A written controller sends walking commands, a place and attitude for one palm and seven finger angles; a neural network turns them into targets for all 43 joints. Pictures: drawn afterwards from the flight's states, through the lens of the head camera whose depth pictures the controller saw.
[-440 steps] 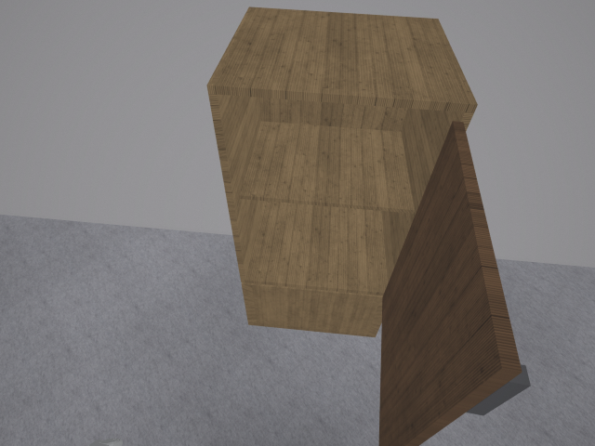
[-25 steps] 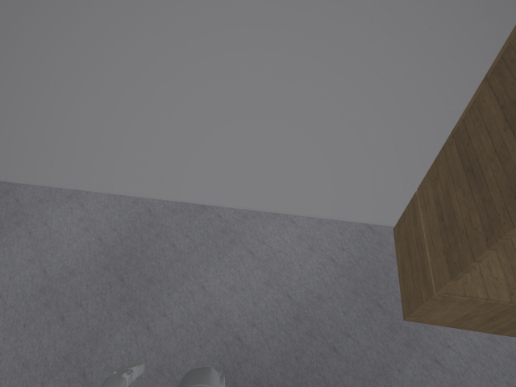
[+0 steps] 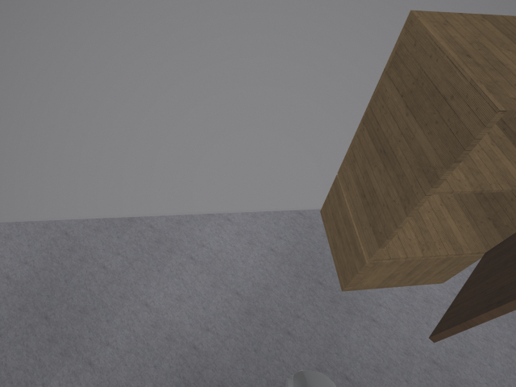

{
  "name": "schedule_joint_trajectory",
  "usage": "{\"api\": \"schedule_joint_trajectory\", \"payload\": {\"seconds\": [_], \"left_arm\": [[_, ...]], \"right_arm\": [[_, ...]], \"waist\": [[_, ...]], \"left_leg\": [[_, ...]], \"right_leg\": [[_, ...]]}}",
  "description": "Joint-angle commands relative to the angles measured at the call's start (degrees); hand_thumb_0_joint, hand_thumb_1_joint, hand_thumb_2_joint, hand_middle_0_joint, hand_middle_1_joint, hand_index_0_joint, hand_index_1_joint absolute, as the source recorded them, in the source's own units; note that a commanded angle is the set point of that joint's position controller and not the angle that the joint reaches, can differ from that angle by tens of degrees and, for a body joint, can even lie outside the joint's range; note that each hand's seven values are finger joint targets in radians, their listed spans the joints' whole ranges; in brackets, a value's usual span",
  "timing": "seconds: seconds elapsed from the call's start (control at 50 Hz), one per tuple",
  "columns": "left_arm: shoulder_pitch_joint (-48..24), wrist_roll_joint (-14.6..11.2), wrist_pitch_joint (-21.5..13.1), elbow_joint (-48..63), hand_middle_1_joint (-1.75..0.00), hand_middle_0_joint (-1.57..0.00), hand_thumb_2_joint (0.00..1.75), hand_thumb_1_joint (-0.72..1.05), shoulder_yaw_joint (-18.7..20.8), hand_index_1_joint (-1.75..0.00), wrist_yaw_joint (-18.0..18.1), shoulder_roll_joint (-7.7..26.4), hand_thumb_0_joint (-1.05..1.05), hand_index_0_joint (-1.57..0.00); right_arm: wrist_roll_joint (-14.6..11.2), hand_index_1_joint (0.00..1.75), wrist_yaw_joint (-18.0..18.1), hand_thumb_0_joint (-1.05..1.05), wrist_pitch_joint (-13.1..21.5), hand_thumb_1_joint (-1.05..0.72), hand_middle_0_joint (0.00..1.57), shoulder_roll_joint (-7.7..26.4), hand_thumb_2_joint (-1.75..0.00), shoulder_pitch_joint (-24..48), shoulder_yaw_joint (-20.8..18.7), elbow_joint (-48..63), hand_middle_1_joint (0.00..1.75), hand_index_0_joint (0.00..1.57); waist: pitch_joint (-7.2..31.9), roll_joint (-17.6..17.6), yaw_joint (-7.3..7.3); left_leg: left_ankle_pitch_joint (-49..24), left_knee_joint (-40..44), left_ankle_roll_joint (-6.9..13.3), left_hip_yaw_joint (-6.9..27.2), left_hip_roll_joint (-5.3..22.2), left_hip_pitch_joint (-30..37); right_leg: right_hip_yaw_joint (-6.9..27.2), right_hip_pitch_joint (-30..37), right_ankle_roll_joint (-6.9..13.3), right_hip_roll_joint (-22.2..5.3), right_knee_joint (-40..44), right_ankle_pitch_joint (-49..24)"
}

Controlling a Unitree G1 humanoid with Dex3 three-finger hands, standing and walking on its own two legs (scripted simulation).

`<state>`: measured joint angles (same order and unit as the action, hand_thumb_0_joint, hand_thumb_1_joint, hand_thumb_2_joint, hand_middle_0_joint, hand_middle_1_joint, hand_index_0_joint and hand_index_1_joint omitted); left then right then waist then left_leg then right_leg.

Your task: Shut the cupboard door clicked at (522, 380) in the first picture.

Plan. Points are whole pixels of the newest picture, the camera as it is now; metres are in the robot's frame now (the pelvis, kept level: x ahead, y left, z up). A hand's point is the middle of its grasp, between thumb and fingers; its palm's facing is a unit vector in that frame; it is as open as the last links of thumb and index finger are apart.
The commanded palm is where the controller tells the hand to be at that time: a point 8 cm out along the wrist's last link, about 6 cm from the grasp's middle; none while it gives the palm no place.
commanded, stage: turn to face it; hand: left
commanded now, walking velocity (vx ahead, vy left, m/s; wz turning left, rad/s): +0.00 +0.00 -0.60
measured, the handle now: out of the picture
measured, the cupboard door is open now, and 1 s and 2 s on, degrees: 36 36 36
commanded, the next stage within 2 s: none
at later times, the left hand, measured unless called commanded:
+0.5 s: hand (195, 375) +0.16 +0.11 -0.16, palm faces -0.30 -0.92 -0.26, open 7.3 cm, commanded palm none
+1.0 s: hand (196, 344) +0.21 +0.12 -0.17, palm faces -0.55 -0.81 -0.20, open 7.3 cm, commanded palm none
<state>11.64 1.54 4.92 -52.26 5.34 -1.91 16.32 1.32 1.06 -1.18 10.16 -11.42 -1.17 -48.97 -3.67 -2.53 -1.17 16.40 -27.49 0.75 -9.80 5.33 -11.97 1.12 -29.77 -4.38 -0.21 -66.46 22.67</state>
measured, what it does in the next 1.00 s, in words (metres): steps on the spot, turning right: right foot, then left foot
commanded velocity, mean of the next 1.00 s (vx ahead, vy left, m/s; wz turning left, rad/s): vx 0.00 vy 0.00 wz -0.60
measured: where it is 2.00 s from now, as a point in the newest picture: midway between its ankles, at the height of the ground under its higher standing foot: outside the picture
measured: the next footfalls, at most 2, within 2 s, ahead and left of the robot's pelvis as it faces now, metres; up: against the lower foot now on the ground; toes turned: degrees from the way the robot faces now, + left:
right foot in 0.24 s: +0.02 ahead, -0.16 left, +0.00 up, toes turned -15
left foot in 0.68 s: +0.11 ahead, +0.06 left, +0.00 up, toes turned -21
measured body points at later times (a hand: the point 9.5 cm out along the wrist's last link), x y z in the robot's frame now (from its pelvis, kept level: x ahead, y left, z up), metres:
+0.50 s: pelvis +0.01 -0.05 +0.00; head +0.04 -0.08 +0.44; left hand +0.17 +0.16 -0.14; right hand +0.01 -0.33 -0.15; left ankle +0.06 +0.11 -0.68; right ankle -0.02 -0.15 -0.74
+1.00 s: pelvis +0.03 -0.01 +0.00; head +0.07 -0.01 +0.45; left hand +0.24 +0.16 -0.16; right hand -0.07 -0.25 -0.13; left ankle +0.07 +0.07 -0.74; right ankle -0.09 -0.13 -0.66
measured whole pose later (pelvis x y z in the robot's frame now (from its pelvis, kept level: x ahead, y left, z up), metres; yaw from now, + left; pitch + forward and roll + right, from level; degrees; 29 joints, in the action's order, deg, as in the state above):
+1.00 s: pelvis +0.03 -0.01 +0.00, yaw -37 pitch +1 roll -2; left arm 11.4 1.4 5.4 -52.9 5.1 -1.9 15.6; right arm 1.3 0.7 -0.9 10.0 -13.8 -1.7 -50.7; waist -3.6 -1.6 -0.2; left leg 16.0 -27.5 1.0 -14.3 7.3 -12.0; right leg -0.9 -26.9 -4.8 -3.2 -60.7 23.2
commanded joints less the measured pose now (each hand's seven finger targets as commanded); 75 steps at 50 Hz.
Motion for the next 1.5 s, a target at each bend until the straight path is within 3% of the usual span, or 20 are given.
{"api": "schedule_joint_trajectory", "payload": {"seconds": [0.0, 0.12, 0.18, 0.2, 0.22, 0.24, 0.36, 0.54, 0.62, 0.66, 0.68, 0.8, 0.98, 1.1, 1.12, 1.14, 1.16, 1.18, 1.3, 1.48], "left_arm": [[-4.9, -0.5, -1.5, 5.8, -0.30, -0.20, 0.90, 0.90, 0.2, -0.30, -0.2, 1.4, 0.00, -0.20], [-6.3, -0.5, -2.5, 6.4, -0.30, -0.20, 0.90, 0.90, -0.5, -0.30, -0.2, 0.6, 0.00, -0.20], [2.0, -0.4, -4.1, 3.9, -0.30, -0.20, 0.90, 0.90, 0.2, -0.30, 0.3, 4.4, 0.00, -0.20], [6.6, 0.2, -5.0, 2.6, -0.30, -0.20, 0.90, 0.90, 1.5, -0.30, 1.3, 11.4, 0.00, -0.20], [9.7, -0.7, -4.7, 1.6, -0.30, -0.20, 0.90, 0.90, 2.5, -0.30, 2.2, 15.1, 0.00, -0.20], [9.6, -1.0, -4.5, 1.6, -0.30, -0.20, 0.90, 0.90, 2.2, -0.30, 2.8, 13.5, 0.00, -0.20], [-1.8, -0.6, -4.6, 4.8, -0.30, -0.20, 0.90, 0.90, 0.5, -0.30, 2.7, 8.0, 0.00, -0.20], [-1.0, -0.2, -3.9, 5.0, -0.30, -0.20, 0.90, 0.90, 1.1, -0.30, 2.5, 9.4, 0.00, -0.20], [-4.0, -0.9, -3.2, 5.8, -0.30, -0.20, 0.90, 0.90, 1.1, -0.30, 2.6, 8.9, 0.00, -0.20], [-1.6, -1.7, -2.8, 7.5, -0.30, -0.20, 0.90, 0.90, -0.1, -0.30, 1.7, 2.9, 0.00, -0.20], [-1.6, -0.8, -2.8, 7.3, -0.30, -0.20, 0.90, 0.90, 0.2, -0.30, 1.7, 4.5, 0.00, -0.20], [0.1, -0.2, -1.9, 4.1, -0.30, -0.20, 0.90, 0.90, 0.9, -0.30, 0.1, 3.3, 0.00, -0.20], [-6.5, -0.4, -1.7, 5.8, -0.30, -0.20, 0.90, 0.90, -0.3, -0.30, -0.1, 0.6, 0.00, -0.20], [-1.6, -0.6, -3.1, 4.8, -0.30, -0.20, 0.90, 0.90, -0.2, -0.30, 0.4, 1.2, 0.00, -0.20], [2.7, -0.5, -3.8, 3.6, -0.30, -0.20, 0.90, 0.90, 0.3, -0.30, 0.7, 3.7, 0.00, -0.20], [6.3, 0.2, -4.8, 2.6, -0.30, -0.20, 0.90, 0.90, 1.5, -0.30, 1.6, 11.3, 0.00, -0.20], [8.7, -0.8, -4.4, 2.0, -0.30, -0.20, 0.90, 0.90, 2.3, -0.30, 2.5, 14.6, 0.00, -0.20], [8.0, -1.0, -4.1, 2.1, -0.30, -0.20, 0.90, 0.90, 2.1, -0.30, 2.9, 13.0, 0.00, -0.20], [-2.3, -0.9, -4.7, 4.8, -0.30, -0.20, 0.90, 0.90, 0.5, -0.30, 2.7, 7.0, 0.00, -0.20], [0.7, -0.5, -4.1, 3.7, -0.30, -0.20, 0.90, 0.90, 1.0, -0.30, 2.4, 8.3, 0.00, -0.20]], "right_arm": [[0.0, 0.30, 0.8, 0.00, 1.4, -0.90, 0.20, 12.2, -0.90, -4.1, -3.9, 2.0, 0.30, 0.20], [0.3, 0.30, 0.0, 0.00, 1.0, -0.90, 0.20, 14.5, -0.90, -4.4, -5.2, 0.4, 0.30, 0.20], [-0.4, 0.30, -0.6, 0.00, 0.8, -0.90, 0.20, 13.8, -0.90, -4.0, -5.3, 0.5, 0.30, 0.20], [-0.7, 0.30, -0.9, 0.00, 0.5, -0.90, 0.20, 9.3, -0.90, -3.4, -4.0, 2.7, 0.30, 0.20], [-0.5, 0.30, -0.5, 0.00, 0.0, -0.90, 0.20, 7.4, -0.90, 1.3, -3.1, 5.2, 0.30, 0.20], [-0.8, 0.30, 0.3, 0.00, -0.5, -0.90, 0.20, 8.5, -0.90, 1.6, -3.0, 5.1, 0.30, 0.20], [-0.2, 0.30, -0.2, 0.00, -1.2, -0.90, 0.20, 8.7, -0.90, -0.1, -3.4, 1.3, 0.30, 0.20], [-0.8, 0.30, 0.0, 0.00, -0.3, -0.90, 0.20, 8.5, -0.90, 3.3, -3.1, 3.5, 0.30, 0.20], [-1.2, 0.30, 0.6, 0.00, 0.6, -0.90, 0.20, 8.9, -0.90, -3.1, -3.2, 1.9, 0.30, 0.20], [-0.3, 0.30, 0.7, 0.00, 1.2, -0.90, 0.20, 17.5, -0.90, -4.4, -4.5, 2.5, 0.30, 0.20], [-0.3, 0.30, 0.5, 0.00, 0.7, -0.90, 0.20, 18.2, -0.90, -3.5, -4.3, 3.7, 0.30, 0.20], [0.0, 0.30, 1.0, 0.00, 1.7, -0.90, 0.20, 11.4, -0.90, 0.2, -2.8, 3.9, 0.30, 0.20], [0.2, 0.30, 0.4, 0.00, 1.3, -0.90, 0.20, 12.5, -0.90, -6.5, -4.3, -0.1, 0.30, 0.20], [0.1, 0.30, -0.4, 0.00, 0.9, -0.90, 0.20, 13.8, -0.90, -4.4, -5.2, -0.7, 0.30, 0.20], [-0.3, 0.30, -0.6, 0.00, 0.8, -0.90, 0.20, 12.8, -0.90, -4.0, -5.0, -0.5, 0.30, 0.20], [-0.7, 0.30, -1.0, 0.00, 0.4, -0.90, 0.20, 8.1, -0.90, -3.9, -3.7, 1.6, 0.30, 0.20], [-0.4, 0.30, -0.5, 0.00, -0.3, -0.90, 0.20, 7.4, -0.90, 0.0, -3.1, 3.9, 0.30, 0.20], [-0.6, 0.30, -0.1, 0.00, -0.9, -0.90, 0.20, 8.4, -0.90, 0.0, -3.3, 3.9, 0.30, 0.20], [-0.1, 0.30, -0.2, 0.00, -1.3, -0.90, 0.20, 8.5, -0.90, -2.4, -3.7, -0.3, 0.30, 0.20], [-0.6, 0.30, 0.1, 0.00, -0.8, -0.90, 0.20, 8.6, -0.90, 3.8, -3.2, 2.6, 0.30, 0.20]], "waist": [[4.6, 12.4, 3.20], [5.9, 15.9, 4.09], [10.4, 8.2, -0.52], [11.5, -10.2, -3.13], [11.4, -15.5, -4.44], [11.2, -9.9, -3.75], [5.2, -5.5, 1.44], [6.9, -7.5, 0.27], [8.3, -5.4, 3.47], [9.1, 20.7, 3.20], [7.3, 19.0, 3.07], [4.7, 11.3, 0.89], [4.8, 14.3, 4.44], [7.0, 13.8, 1.58], [8.9, 7.9, -0.87], [9.3, -13.2, -2.84], [9.2, -16.5, -4.09], [7.7, -9.6, -3.04], [5.8, -4.8, 1.88], [6.2, -5.1, -0.20]], "left_leg": [[-29.7, 6.5, 6.6, 6.6, 14.2, 11.1], [-31.0, 1.8, 5.4, 2.5, 16.5, 9.2], [-25.5, -13.4, -0.9, -2.8, 13.7, 1.9], [2.7, -25.8, -4.6, -4.5, 7.0, -14.9], [22.8, -36.7, -5.9, 1.4, 1.7, -23.2], [20.7, -40.4, -5.1, 7.9, 2.9, -23.5], [6.3, -35.0, -7.0, 7.7, 1.9, -18.5], [7.6, -18.1, -6.2, 7.9, -2.2, -12.4], [-2.4, 1.0, -4.9, 7.5, -3.2, 1.6], [-11.7, 12.4, 2.4, 29.2, 18.7, 13.4], [-12.9, 11.7, 6.6, 30.3, 23.7, 7.4], [-21.8, 9.4, 4.1, 9.3, 11.6, 4.9], [-27.0, 6.7, 6.6, 3.8, 16.1, 10.2], [-23.7, -2.2, 2.2, -1.8, 16.8, 4.1], [-18.1, -11.0, -1.1, -4.5, 14.9, -1.0], [10.0, -24.1, -4.9, -6.0, 7.2, -16.9], [22.6, -34.4, -5.8, 1.4, 2.5, -23.3], [19.1, -38.9, -5.2, 6.7, 3.5, -22.9], [4.2, -35.6, -6.8, 8.0, 2.6, -18.8], [7.7, -21.8, -6.1, 8.8, -1.2, -15.7]], "right_leg": [[-2.5, -4.6, -1.0, -2.7, 5.6, 1.4], [-6.8, 5.7, 1.1, -1.7, 23.6, 2.4], [-5.8, 23.5, 3.5, -2.1, 42.9, -14.7], [12.8, 35.1, 8.8, -15.8, 46.5, -32.1], [22.9, 34.3, 15.2, -24.4, 44.0, -53.8], [19.0, 32.6, 17.7, -24.0, 43.3, -51.3], [10.7, 20.5, 13.4, -12.4, 44.9, -39.6], [19.3, 20.2, 14.6, -10.8, 44.1, -32.9], [20.4, 13.7, 10.4, -7.7, 38.1, -31.0], [7.2, -4.6, 3.3, 5.3, 19.0, 5.2], [4.0, -3.3, 2.3, 2.2, 8.0, 11.4], [0.9, -3.7, -0.2, -0.5, -5.3, -1.4], [-4.8, -0.6, -0.2, -3.4, 13.3, 2.7], [-7.6, 14.6, 3.1, -1.3, 33.3, -5.7], [-5.0, 23.4, 4.3, -3.2, 41.3, -13.8], [15.5, 32.5, 9.7, -17.2, 48.0, -27.5], [24.1, 30.1, 15.4, -24.4, 47.0, -44.1], [19.5, 27.0, 17.1, -23.8, 46.5, -41.7], [9.9, 21.2, 13.2, -11.8, 46.6, -34.6], [19.2, 23.2, 15.9, -11.3, 46.2, -31.8]]}}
